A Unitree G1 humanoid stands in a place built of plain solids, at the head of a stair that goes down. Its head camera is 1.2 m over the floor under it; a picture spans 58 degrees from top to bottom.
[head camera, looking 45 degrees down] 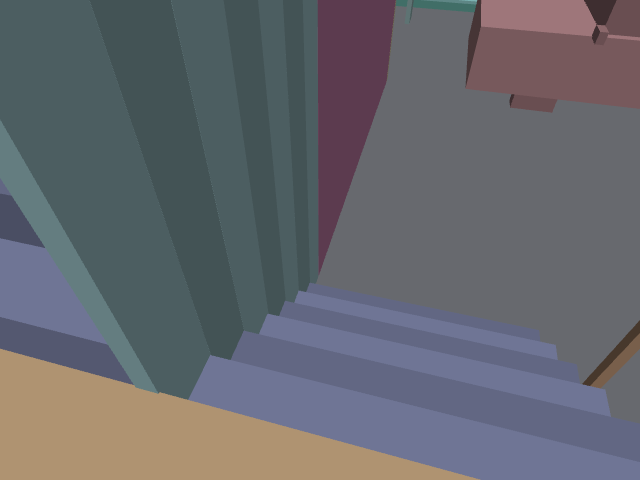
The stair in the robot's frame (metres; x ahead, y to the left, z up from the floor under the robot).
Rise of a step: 0.21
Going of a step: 0.25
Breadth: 1.60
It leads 15 degrees to the right of straight ahead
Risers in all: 7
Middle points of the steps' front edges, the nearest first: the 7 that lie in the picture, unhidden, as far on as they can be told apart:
0.37 -0.31 0.00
0.62 -0.38 -0.21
0.86 -0.44 -0.43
1.10 -0.51 -0.64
1.35 -0.57 -0.85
1.59 -0.63 -1.07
1.83 -0.70 -1.28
